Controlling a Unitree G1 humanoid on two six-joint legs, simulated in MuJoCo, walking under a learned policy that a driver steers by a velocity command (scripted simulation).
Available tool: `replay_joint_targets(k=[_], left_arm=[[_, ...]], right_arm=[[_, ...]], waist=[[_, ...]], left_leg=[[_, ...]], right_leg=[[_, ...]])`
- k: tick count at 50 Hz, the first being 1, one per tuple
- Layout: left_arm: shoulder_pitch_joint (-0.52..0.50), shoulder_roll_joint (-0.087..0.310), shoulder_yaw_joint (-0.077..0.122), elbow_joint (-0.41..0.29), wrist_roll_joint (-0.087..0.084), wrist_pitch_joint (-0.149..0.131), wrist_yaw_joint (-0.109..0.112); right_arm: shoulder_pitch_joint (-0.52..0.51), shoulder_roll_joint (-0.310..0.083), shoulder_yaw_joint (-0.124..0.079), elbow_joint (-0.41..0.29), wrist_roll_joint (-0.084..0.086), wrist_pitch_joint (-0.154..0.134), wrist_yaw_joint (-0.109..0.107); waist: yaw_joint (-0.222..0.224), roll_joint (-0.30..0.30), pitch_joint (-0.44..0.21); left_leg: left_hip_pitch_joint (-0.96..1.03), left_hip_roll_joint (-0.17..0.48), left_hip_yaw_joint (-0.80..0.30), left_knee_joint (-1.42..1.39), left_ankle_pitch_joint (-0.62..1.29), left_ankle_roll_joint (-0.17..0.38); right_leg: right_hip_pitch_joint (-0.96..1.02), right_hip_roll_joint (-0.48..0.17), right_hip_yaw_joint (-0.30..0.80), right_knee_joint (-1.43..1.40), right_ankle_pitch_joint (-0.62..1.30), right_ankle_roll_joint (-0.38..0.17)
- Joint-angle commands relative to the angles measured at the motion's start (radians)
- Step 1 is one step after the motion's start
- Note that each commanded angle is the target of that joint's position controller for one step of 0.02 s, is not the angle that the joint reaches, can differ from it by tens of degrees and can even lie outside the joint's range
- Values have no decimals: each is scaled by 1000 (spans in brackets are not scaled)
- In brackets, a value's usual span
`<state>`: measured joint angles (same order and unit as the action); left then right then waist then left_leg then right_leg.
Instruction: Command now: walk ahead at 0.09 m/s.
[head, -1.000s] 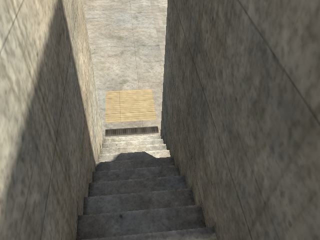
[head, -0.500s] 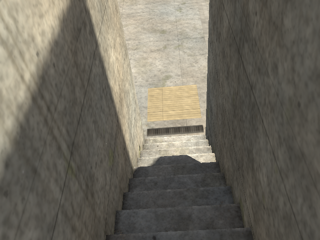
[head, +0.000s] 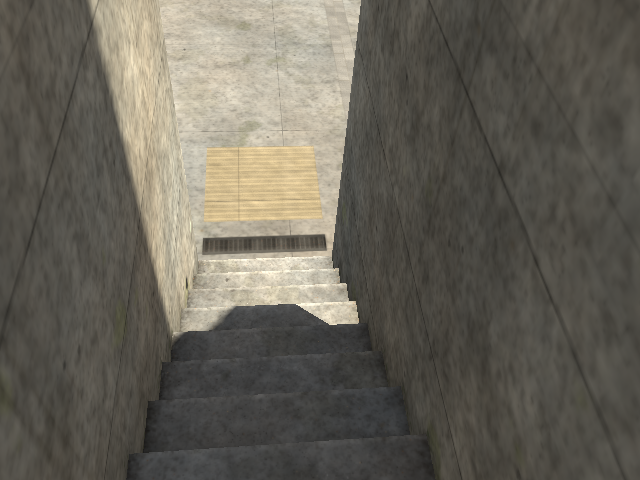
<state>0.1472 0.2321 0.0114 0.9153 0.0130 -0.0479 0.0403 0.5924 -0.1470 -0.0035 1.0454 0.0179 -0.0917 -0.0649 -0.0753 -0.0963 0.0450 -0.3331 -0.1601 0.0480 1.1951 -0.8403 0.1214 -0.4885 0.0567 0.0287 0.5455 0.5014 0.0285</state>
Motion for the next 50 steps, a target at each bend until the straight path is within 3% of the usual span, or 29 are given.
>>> replay_joint_targets(k=[1, 2, 3, 4, 5, 6, 7, 8, 9, 10, 11, 13, 14, 15, 18, 20, 21, 23, 24, 25, 26, 29, 35, 37, 42, 44, 45, 46, 50], left_arm=[[191, 89, 14, 37, -9, -10, -6], [385, 87, 19, 110, 5, -9, -11], [551, 141, 39, 164, 16, -3, -16], [570, 162, 35, 159, 13, 2, -31], [471, 109, 21, 112, -17, 1, -38], [374, 84, 15, 67, -30, 2, -23], [335, 83, -1, 44, -8, -10, -14], [256, 99, -1, 34, -7, -17, 10], [250, 67, -19, 32, -4, -22, 12], [227, 43, -40, 12, -21, -30, 15], [249, 31, -50, 20, -27, -38, 12], [258, 14, -66, 22, -38, -40, 6], [244, 26, -65, 10, -33, -40, 1], [213, 47, -62, 0, -36, -47, -5], [140, 41, -71, -36, -33, -42, -11], [217, 74, -51, -25, -8, -34, -9], [253, 65, -45, -20, -5, -12, 2], [320, 55, -40, -1, -5, 8, 9], [352, 2, -51, 0, -7, 4, -6], [347, 28, -37, -1, -6, 12, -18], [250, 47, -32, -6, -4, 30, -25], [177, 28, -32, -12, -9, 54, -31], [176, 20, -35, 21, -18, 62, -23], [209, 43, -19, 68, -14, 71, -17], [179, 36, -11, 82, -24, 84, -18], [183, 35, -9, 93, -25, 88, -16], [177, 23, -11, 98, -13, 90, -17], [181, 17, -15, 104, -13, 88, -20], [166, 15, -16, 114, -16, 84, -20]], right_arm=[[-35, -106, -14, -48, -37, 22, -11], [-69, -66, -5, -45, -28, 40, -16], [-73, -92, -11, -65, -4, 44, 2], [3, -56, -14, -115, 44, 51, 1], [29, -86, -11, -105, -3, 60, -13], [-9, -91, -8, -102, -36, 64, -8], [-82, -136, -28, -144, -30, 58, -5], [-92, -113, -18, -152, -72, 89, -21], [-146, -120, -20, -145, -91, 123, -40], [-243, -102, -13, -185, -64, 136, -27], [-241, -76, -8, -153, -54, 145, -20], [-251, -53, 6, -145, -63, 162, 0], [-230, -46, 8, -122, -57, 170, 4], [-199, -35, 7, -96, -58, 170, 6], [-282, -92, 4, -114, -66, 177, 13], [-361, -130, -1, -145, -49, 163, 9], [-367, -149, -11, -128, -17, 144, 14], [-202, -155, -17, -50, -7, 111, 12], [-213, -190, -16, -46, -24, 106, 16], [-282, -148, -6, -53, -8, 100, 27], [-301, -91, 6, -60, -18, 92, 34], [-274, -113, 4, -57, -26, 82, 34], [-225, -96, 16, -40, -27, 70, 20], [-198, -96, 15, -32, -37, 68, 20], [-170, -112, 16, 2, -32, 63, 12], [-160, -105, 17, 13, -29, 60, 10], [-172, -92, 16, 15, -15, 59, 14], [-174, -58, 27, 18, -14, 62, 13], [-165, -64, 27, 35, -19, 68, 9]], waist=[[49, 237, 106], [129, 180, 73], [184, 75, -25], [170, -130, -202], [107, -5, -261], [74, 99, -252], [59, 191, -202], [13, 102, -174], [13, 122, -108], [7, 182, -50], [24, 132, -60], [18, 40, -68], [15, -26, -94], [0, -43, -122], [11, -69, -1], [77, -91, 99], [107, -89, 118], [97, 6, 45], [126, 120, 7], [155, 159, 51], [107, 154, 57], [94, 84, 39], [75, 123, -1], [66, 102, -9], [57, 143, 15], [57, 144, 15], [54, 144, 27], [53, 126, 0], [46, 127, 12]], left_leg=[[-133, 185, -276, -70, 995, 0], [-222, 145, -184, 146, 974, -28], [-361, 49, -78, 462, 820, -70], [-667, -14, -13, 886, -220, -115], [-721, 41, -145, 954, -175, -54], [-679, 46, -160, 950, -55, -36], [-685, 34, -193, 827, 195, -43], [-630, 65, -226, 750, 343, -104], [-594, 62, -233, 743, 412, -142], [-518, 69, -243, 474, 580, -180], [-450, 53, -194, 376, 643, -186], [-310, 94, -149, 42, 766, -179], [-152, 95, -101, -28, 848, -168], [-12, 99, -126, 25, 971, -150], [35, 105, -91, -177, 829, -129], [-16, 87, -33, -453, 489, -129], [-58, 140, -84, -618, 327, -128], [184, 239, -166, -740, 535, -122], [310, 323, -242, -722, 788, -97], [140, 309, -216, -689, 776, -59], [85, 289, -209, -759, 729, -64], [69, 276, -194, -805, 621, -77], [158, 293, -217, -834, 718, -80], [174, 313, -228, -845, 820, -85], [184, 307, -231, -874, 891, -117], [191, 308, -236, -883, 908, -124], [178, 304, -227, -889, 933, -124], [197, 303, -215, -886, 923, -121], [188, 293, -215, -896, 876, -117]], right_leg=[[214, -60, 9, -254, -32, -28], [441, -107, -9, -405, 136, -62], [723, -185, 5, -342, 494, -131], [1026, -475, 206, 15, 950, -349], [967, -463, 220, 41, 713, -365], [787, -438, 189, -21, 428, -391], [641, -381, 120, -53, 155, -356], [435, -465, 265, -105, -70, -453], [274, -438, 282, -83, 31, -459], [143, -359, 214, -109, -15, -396], [119, -300, 167, -98, -17, -350], [132, -210, 98, -98, -61, -244], [78, -188, 78, -107, -74, -192], [7, -218, 123, -101, -99, -192], [-15, -202, 150, -129, -276, -148], [87, -188, 144, -146, -231, -143], [224, -221, 239, -159, -199, -161], [197, -234, 287, -121, -279, -170], [129, -197, 245, -99, -425, -147], [197, -172, 197, -208, -654, -131], [233, -155, 172, -190, -748, -110], [294, -151, 156, -179, -751, -107], [307, -175, 151, -200, -682, -109], [320, -157, 135, -202, -677, -91], [319, -156, 123, -209, -671, -72], [323, -160, 123, -216, -671, -66], [326, -157, 118, -218, -656, -60], [338, -153, 113, -212, -648, -59], [331, -158, 114, -217, -648, -55]])
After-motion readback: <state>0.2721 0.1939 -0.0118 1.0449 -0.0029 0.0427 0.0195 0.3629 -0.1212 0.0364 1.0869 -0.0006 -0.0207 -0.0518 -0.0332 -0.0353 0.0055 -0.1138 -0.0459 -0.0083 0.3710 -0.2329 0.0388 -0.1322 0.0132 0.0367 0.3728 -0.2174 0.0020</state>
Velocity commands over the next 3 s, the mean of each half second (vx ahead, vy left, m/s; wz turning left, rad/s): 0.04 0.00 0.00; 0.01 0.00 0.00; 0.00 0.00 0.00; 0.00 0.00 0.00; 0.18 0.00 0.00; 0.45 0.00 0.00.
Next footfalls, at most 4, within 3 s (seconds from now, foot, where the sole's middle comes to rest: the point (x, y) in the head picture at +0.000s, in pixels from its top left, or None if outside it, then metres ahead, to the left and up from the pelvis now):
0.04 right None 0.14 -0.04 -0.85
0.44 left None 0.14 0.17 -0.85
2.82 left None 0.39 0.08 -1.04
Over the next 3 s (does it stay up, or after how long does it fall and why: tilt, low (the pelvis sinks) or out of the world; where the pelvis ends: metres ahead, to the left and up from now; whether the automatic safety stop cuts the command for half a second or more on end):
stays up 0.42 0.03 -0.31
